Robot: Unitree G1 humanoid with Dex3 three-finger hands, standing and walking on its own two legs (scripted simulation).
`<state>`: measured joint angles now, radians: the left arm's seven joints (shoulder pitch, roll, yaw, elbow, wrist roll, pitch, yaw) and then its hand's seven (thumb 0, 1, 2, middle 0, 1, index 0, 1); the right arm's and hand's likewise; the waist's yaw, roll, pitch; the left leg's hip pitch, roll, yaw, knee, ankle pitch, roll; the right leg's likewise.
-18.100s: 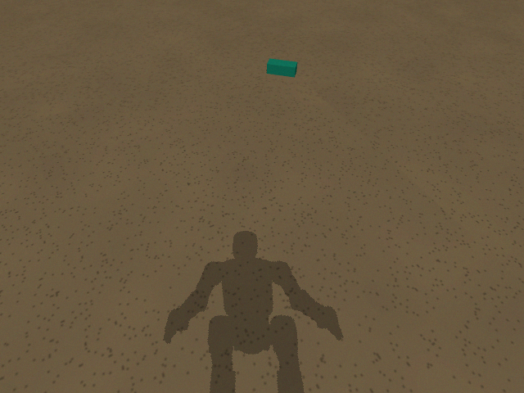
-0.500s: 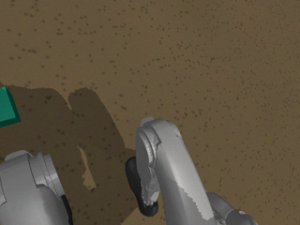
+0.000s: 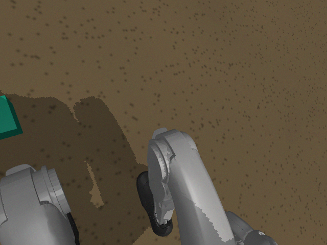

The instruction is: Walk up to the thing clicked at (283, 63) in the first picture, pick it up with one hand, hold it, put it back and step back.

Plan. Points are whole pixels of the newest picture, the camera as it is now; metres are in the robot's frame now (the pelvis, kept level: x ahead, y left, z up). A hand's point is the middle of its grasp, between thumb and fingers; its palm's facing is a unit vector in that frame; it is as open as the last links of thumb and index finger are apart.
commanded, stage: settle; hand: left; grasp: from above
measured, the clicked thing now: out of the picture +0.41 +0.34 -0.25
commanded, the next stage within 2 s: lift in 0.90 s
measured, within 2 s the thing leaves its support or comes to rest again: leaves its support in 0.30 s
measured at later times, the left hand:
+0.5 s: hand out of the picture +0.41 +0.35 -0.18, palm faces -0.39 -0.11 -0.92, open 11.3 cm
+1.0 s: hand out of the picture +0.40 +0.34 -0.10, palm faces -0.45 -0.08 -0.89, open 11.3 cm
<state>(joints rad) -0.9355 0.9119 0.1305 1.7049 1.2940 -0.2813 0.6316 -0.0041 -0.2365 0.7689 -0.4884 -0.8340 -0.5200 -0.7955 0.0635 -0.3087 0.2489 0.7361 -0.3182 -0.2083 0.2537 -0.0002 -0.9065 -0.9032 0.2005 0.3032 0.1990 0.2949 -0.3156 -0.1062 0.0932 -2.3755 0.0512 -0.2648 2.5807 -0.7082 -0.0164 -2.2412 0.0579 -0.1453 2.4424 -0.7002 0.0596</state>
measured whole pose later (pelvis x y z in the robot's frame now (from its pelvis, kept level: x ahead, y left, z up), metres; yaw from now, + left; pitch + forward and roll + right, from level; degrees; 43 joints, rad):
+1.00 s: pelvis -0.01 -0.01 +0.04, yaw +6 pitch +31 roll -8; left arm -0.88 0.73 0.04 1.31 1.22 -0.25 0.29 -0.01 -0.27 0.75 -0.60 -0.74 -0.62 -0.68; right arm 0.14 -0.29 0.06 0.73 -0.13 -0.04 0.15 0.00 -0.92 -0.90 0.20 0.30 0.20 0.30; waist -0.18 0.00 -0.05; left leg -2.31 0.04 -0.16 2.38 -0.63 -0.01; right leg -2.20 0.01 -0.08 2.32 -0.67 0.03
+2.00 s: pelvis +0.00 +0.00 +0.28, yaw +11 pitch +25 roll -4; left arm -0.34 0.53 -0.09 0.60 0.99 -0.05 0.03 -0.01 -0.24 0.72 -0.58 -0.75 -0.60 -0.69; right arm 0.16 -0.24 -0.02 0.67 0.03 0.03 -0.02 0.00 -0.91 -0.90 0.20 0.30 0.20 0.30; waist -0.06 0.05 -0.17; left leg -1.49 0.06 -0.04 1.61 -0.56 0.00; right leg -1.42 -0.01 -0.03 1.57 -0.58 0.03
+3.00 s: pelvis +0.07 +0.01 +0.46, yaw +12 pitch +8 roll +0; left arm -0.26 0.40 -0.20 0.70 1.01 -0.03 0.04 -0.01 -0.26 0.72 -0.60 -0.73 -0.62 -0.67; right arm 0.23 -0.25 -0.04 0.70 0.05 0.03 -0.05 0.01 -0.91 -0.90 0.20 0.30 0.20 0.30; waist -0.02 0.04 -0.08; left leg -0.54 0.04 0.04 0.75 -0.34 0.00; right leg -0.51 -0.02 0.02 0.73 -0.35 0.03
